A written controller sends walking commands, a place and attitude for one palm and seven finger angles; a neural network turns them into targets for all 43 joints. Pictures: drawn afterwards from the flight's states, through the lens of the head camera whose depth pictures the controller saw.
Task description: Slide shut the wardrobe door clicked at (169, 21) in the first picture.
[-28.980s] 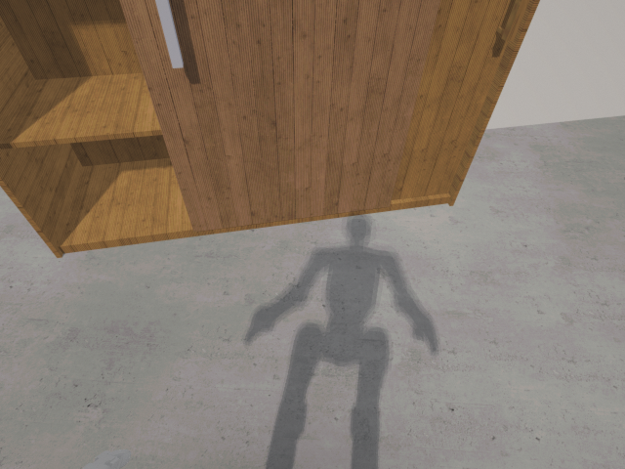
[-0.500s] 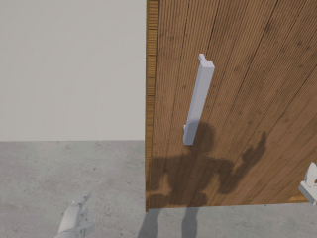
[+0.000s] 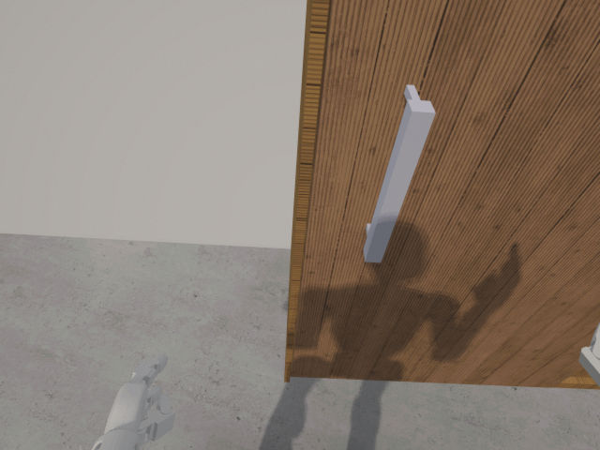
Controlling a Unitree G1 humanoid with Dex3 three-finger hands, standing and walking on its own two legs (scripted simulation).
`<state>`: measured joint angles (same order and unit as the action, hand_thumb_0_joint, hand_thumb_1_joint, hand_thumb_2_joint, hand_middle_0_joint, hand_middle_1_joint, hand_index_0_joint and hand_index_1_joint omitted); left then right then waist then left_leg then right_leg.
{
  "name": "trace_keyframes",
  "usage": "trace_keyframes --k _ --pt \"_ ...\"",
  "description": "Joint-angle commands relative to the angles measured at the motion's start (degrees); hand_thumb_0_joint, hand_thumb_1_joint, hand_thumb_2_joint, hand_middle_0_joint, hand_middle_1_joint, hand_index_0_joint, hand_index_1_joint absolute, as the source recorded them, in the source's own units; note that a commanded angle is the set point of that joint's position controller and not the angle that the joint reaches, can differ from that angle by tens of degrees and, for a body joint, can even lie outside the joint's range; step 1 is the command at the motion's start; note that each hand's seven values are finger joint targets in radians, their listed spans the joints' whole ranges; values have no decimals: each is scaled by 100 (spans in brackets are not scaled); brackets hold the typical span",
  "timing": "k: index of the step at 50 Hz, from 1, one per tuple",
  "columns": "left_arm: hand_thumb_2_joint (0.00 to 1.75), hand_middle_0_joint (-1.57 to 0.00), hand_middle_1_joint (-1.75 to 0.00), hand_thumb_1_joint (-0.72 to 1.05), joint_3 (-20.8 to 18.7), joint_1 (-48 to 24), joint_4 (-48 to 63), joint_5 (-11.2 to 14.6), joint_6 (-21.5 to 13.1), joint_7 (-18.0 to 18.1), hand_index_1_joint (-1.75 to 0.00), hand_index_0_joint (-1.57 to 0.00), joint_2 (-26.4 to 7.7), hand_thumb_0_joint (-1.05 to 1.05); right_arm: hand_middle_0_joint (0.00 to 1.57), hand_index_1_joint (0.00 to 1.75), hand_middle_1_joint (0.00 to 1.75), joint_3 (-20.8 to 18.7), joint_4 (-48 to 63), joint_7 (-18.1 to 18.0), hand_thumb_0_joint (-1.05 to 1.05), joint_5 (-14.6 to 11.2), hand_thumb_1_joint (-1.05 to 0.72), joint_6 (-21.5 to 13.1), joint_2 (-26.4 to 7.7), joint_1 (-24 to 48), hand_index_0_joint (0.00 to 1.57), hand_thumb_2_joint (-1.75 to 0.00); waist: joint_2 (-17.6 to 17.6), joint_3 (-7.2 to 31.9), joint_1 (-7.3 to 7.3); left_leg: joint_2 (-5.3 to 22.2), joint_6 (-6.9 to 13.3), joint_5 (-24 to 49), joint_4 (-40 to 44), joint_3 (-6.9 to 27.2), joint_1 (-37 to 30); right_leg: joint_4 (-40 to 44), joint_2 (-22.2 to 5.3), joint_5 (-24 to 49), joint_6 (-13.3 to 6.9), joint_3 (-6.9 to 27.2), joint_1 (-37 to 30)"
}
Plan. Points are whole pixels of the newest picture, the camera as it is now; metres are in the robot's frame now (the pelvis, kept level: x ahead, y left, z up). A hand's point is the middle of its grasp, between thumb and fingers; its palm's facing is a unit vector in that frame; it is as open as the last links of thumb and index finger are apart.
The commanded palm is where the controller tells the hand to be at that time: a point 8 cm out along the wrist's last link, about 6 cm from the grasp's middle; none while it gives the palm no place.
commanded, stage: step back with the hand held close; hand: right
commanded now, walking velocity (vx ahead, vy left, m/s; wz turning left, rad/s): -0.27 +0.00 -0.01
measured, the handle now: (389, 184) +0.45 -0.11 +0.14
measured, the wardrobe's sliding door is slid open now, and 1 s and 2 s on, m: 0.00 0.00 0.00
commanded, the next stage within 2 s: stop stepping back and stand still in 0.78 s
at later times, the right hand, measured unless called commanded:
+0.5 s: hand out of the picture +0.11 -0.29 +0.16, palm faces +0.51 +0.77 -0.38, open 7.4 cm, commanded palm +0.05 -0.32 +0.18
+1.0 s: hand out of the picture -0.02 -0.30 +0.17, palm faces +0.54 +0.77 -0.34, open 7.4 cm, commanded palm -0.09 -0.33 +0.18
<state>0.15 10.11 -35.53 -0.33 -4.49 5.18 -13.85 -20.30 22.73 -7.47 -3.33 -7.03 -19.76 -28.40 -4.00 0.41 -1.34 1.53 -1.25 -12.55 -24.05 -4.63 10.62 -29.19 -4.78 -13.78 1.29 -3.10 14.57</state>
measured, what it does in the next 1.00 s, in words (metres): walks backwards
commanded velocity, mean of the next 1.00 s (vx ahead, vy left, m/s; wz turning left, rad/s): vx -0.24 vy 0.01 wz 0.01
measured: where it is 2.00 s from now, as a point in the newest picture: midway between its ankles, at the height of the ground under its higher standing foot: outside the picture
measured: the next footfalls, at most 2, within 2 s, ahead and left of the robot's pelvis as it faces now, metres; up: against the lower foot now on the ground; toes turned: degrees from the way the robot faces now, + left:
left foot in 1.06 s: -0.26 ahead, +0.08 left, +0.00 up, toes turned -2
right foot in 1.28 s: -0.20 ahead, -0.16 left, +0.00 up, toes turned -4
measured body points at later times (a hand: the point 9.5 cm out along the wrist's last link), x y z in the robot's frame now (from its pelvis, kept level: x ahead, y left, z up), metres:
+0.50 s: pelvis -0.08 -0.02 -0.02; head -0.08 -0.03 +0.43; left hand +0.08 +0.21 -0.10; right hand +0.08 -0.32 +0.18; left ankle +0.00 +0.13 -0.74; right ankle +0.02 -0.13 -0.74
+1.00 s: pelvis -0.20 -0.02 -0.03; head -0.22 -0.05 +0.42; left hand -0.02 +0.19 -0.09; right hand -0.06 -0.34 +0.18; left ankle -0.21 +0.10 -0.68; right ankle -0.03 -0.14 -0.74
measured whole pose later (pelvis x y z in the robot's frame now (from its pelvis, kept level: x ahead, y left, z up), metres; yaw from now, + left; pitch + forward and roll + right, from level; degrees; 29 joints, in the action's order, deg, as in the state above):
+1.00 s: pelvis -0.20 -0.02 -0.03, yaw -5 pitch -3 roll +4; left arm -0.8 12.2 -36.6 -0.2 -9.5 4.0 -9.5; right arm -24.7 29.4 -9.7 -3.0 -13.2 -22.9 -25.9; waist -0.8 -1.1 0.5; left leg -4.1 -0.8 -29.3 -62.3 -1.5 24.6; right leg -34.3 -5.7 -3.1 -1.8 -3.1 30.5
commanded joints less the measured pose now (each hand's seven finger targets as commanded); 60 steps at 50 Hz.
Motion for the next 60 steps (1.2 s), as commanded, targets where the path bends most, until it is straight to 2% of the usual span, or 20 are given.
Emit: trace_keyframes --k 1,6,12,16,20,27,31,33,36,37,40,42,43,46,51,52,53,54,56,60 --pt "90 -20 -30 90 -252 -607 1075 36 -150 116 -30 -20 -534 0 20 30 30 -1055 1439 -225 0 20 -90 -389 -1474 -107 20 -90 205 1001 -14 436 128 2063 8 426 113 -50 81 1968 -140 45 -437" --pt "90 -20 -30 90 -271 -571 1231 38 -123 177 -30 -20 -600 0 20 30 30 -1122 1731 -291 0 2 -90 -476 -1456 -69 20 -90 -266 949 -64 19 -8 1200 -503 234 -29 414 -211 2040 -198 310 72" --pt "90 -20 -30 90 -278 -396 1173 39 -371 138 -30 -20 -665 0 20 30 30 -911 1535 -315 0 130 -90 -724 -1080 65 20 -90 -748 534 -2 -138 -28 -15 -1332 267 -312 1127 -641 -532 -466 664 1602" --pt "90 -20 -30 90 -299 -265 1136 71 -506 133 -30 -20 -658 0 20 30 30 -1081 1496 -349 0 222 -90 -924 -1250 173 20 -90 8 381 60 54 74 -22 -789 713 -185 658 -267 -2084 -448 578 2146" --pt "90 -20 -30 90 -229 -225 918 -12 -604 122 -30 -20 -511 0 20 30 30 -935 1679 -397 0 189 -90 -1011 -1256 580 20 -90 654 285 151 634 397 -1107 306 1403 1429 -316 169 -1380 -191 299 939" --pt "90 -20 -30 90 -272 -274 987 29 -741 188 -30 -20 -653 0 20 30 30 -1033 1467 -465 0 277 -90 -1153 -1138 507 20 -90 -620 357 82 -200 67 -1092 -1065 497 85 1191 -484 -2795 -478 1108 2293" --pt "90 -20 -30 90 -347 -293 1054 27 -789 120 -30 -20 -645 0 20 30 30 -1230 1455 -392 0 232 -90 -1211 -1284 21 20 -90 -492 588 29 -282 113 -841 -1287 548 -156 1054 -525 -2548 -497 1087 2324" --pt "90 -20 -30 90 -353 -254 1061 15 -785 84 -30 -20 -603 0 20 30 30 -1202 1563 -361 0 243 -90 -1220 -1272 32 20 -90 -83 359 59 -68 262 -1318 -681 1003 351 487 -238 -2530 -405 697 2278" --pt "90 -20 -30 90 -347 -118 751 -83 -736 25 -30 -20 -519 0 20 30 30 -1353 1776 -430 0 227 -90 -1197 -1601 333 20 -90 1319 455 81 1216 825 -1900 913 2527 2500 -1915 478 -1379 19 112 523" --pt "90 -20 -30 90 -295 -85 655 -104 -689 -13 -30 -20 -418 0 20 30 30 -1182 1666 -452 0 231 -90 -1141 -1442 410 20 -90 1571 480 125 1442 907 -2056 1081 2461 2943 -2382 463 -1200 26 179 101" --pt "90 -20 -30 90 -257 -47 682 -24 -606 38 -30 -20 -589 0 20 30 30 -889 1654 -456 0 233 -90 -1068 -1287 986 20 -90 880 39 284 708 407 -2441 199 1419 3363 -934 110 -1792 -226 801 105" --pt "90 -20 -30 90 -336 -382 833 -44 -705 189 -30 -20 -849 0 20 30 30 -1109 1808 -430 0 258 -90 -1136 -1276 1179 20 -90 -1767 263 168 -656 -81 -1458 -3684 326 932 1948 -1543 -3666 -967 2669 2811" --pt "90 -20 -30 90 -415 -310 779 -117 -744 172 -30 -20 -612 0 20 30 30 -1169 2021 -397 0 261 -90 -1137 -1446 1303 20 -90 -1663 640 152 -759 -53 -1641 -5240 652 530 2188 -1697 -3037 -970 2612 2943" --pt "90 -20 -30 90 -604 -299 835 66 -912 -67 -30 -20 -690 0 20 30 30 -1063 1728 -271 0 57 -90 -1061 -1202 172 20 -90 -680 934 -17 -675 -35 -1626 -4901 443 1418 1494 -1192 -2186 -688 1422 1169" --pt "90 -20 -30 90 -300 -307 895 -19 -722 -109 -30 -20 -408 0 20 30 30 -1157 2313 -374 0 -8 -90 -792 -1443 211 20 -90 -1214 536 54 -549 457 -2162 -580 -27 -246 1343 -482 -2543 102 345 1433" --pt "90 -20 -30 90 -291 -269 879 -16 -653 -131 -30 -20 -308 0 20 30 30 -1187 2292 -343 0 34 -90 -765 -1541 304 20 -90 62 372 63 240 879 -2303 814 1297 350 -337 109 -1804 273 -147 1212" --pt "90 -20 -30 90 -316 -358 833 -29 -606 -139 -30 -20 -417 0 20 30 30 -1292 2353 -349 0 75 -90 -784 -1822 594 20 -90 1479 -5 -3 1788 1423 -2877 1969 3734 1977 -2764 484 -1046 245 114 1024" --pt "90 -20 -30 90 -242 -366 564 -153 -560 -110 -30 -20 -519 0 20 30 30 -1483 2203 -383 0 73 -90 -784 -2091 962 20 -90 1255 -129 128 1888 1484 -2222 1845 3345 2513 -3663 380 -536 221 494 1186" --pt "90 -20 -30 90 -285 -120 506 17 -587 -69 -30 -20 -534 0 20 30 30 -815 1452 -202 0 20 -90 -564 -1387 1147 20 -90 1398 7 207 1067 836 -2511 1315 2430 1798 -3239 416 -284 139 451 1235" --pt "90 -20 -30 90 -207 -290 498 32 -637 31 -30 -20 -495 0 20 30 30 -543 694 -317 0 190 -90 -548 -1119 1218 20 -90 1005 -55 162 970 736 -1550 762 1780 1313 -663 356 -813 -175 49 148"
